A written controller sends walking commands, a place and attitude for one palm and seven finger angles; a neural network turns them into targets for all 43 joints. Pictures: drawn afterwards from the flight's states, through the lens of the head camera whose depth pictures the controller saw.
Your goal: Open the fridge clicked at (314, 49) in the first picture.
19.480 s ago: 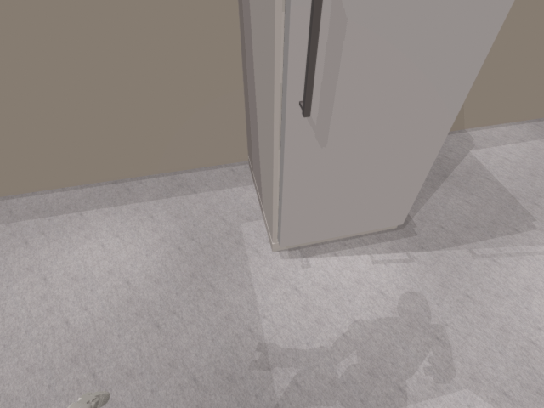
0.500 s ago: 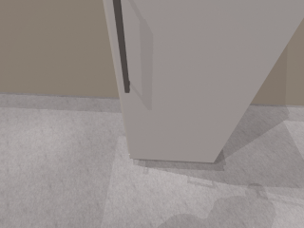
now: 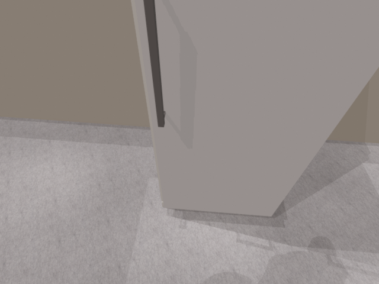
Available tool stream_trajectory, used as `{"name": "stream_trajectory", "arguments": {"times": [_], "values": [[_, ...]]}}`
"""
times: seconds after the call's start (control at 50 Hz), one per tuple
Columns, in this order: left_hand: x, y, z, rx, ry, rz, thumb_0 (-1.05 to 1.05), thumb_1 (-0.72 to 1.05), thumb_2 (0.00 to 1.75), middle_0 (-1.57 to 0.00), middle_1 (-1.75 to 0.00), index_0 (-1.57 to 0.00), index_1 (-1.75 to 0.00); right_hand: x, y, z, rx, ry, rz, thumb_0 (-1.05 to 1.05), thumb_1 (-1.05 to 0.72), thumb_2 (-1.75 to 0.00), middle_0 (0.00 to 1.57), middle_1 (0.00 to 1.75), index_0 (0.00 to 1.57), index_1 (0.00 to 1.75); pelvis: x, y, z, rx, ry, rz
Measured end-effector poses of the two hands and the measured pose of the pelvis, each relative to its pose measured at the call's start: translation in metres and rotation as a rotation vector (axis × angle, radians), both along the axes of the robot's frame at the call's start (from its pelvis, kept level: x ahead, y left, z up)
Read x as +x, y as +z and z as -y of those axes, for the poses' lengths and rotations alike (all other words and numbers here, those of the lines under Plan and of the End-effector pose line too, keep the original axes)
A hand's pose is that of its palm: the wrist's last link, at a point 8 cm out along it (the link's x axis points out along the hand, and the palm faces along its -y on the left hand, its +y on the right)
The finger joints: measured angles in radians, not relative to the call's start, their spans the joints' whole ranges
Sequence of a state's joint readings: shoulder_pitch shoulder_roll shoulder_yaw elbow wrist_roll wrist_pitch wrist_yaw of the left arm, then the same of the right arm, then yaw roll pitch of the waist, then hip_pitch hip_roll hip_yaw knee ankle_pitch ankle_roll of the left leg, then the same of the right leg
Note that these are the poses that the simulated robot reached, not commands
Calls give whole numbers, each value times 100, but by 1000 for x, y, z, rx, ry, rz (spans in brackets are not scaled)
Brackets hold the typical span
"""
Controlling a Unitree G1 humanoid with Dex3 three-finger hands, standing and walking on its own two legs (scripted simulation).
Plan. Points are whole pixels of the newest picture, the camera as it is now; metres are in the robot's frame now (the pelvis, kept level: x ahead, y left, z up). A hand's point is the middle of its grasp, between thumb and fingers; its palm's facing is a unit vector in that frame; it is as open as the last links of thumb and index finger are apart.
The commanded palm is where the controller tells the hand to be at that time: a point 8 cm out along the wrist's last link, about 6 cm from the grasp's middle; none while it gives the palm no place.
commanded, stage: shuffle to correct the standing spot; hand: left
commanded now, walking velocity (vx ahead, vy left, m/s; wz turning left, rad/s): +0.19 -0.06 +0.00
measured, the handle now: (157, 65) +0.55 +0.12 +0.18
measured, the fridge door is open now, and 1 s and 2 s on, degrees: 0 0 0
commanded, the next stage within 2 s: come to a stop and stand still in 0.14 s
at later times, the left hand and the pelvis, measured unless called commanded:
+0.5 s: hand (134, 266) +0.19 +0.15 -0.16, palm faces +0.07 -0.96 -0.26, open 7.3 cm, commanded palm none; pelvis +0.11 -0.05 +0.00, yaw +3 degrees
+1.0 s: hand out of the picture +0.08 +0.17 -0.16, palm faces +0.09 -0.96 -0.25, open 7.4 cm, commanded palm none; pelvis +0.08 -0.02 +0.01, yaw +2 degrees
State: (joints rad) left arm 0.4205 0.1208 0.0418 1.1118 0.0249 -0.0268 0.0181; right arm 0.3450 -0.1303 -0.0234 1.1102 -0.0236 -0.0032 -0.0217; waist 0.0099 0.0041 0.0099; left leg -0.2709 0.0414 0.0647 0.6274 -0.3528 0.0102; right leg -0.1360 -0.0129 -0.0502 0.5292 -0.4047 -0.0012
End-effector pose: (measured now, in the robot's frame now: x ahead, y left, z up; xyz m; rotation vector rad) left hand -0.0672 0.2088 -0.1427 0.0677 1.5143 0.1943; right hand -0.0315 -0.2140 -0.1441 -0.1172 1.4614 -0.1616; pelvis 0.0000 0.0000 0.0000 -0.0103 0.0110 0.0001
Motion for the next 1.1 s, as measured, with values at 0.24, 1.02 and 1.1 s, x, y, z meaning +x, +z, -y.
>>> {"name": "stream_trajectory", "arguments": {"times": [0.24, 1.02, 1.1], "values": [[119, 2, -3, 6, -71, 70, 2, 92, 90, -20, -30, -20, -30, 37, 9, -4, -1, -28, -18, 0, -91, -90, 20, 29, 20, 30, 56, 6, 8, 13, -5, 7], [130, 15, -2, 96, -21, 93, 1, 91, 90, -20, -30, -20, -30, 182, 8, 31, 0, 73, 217, -1, -93, -90, 20, 29, 20, 30, 81, 8, 25, 24, 32, 18], [117, 16, 10, 75, -32, 79, 1, 91, 90, -20, -30, -20, -30, 157, 7, 40, -5, 59, 174, -1, -94, -90, 20, 29, 20, 30, 77, 11, 28, 24, 29, 30]]}}
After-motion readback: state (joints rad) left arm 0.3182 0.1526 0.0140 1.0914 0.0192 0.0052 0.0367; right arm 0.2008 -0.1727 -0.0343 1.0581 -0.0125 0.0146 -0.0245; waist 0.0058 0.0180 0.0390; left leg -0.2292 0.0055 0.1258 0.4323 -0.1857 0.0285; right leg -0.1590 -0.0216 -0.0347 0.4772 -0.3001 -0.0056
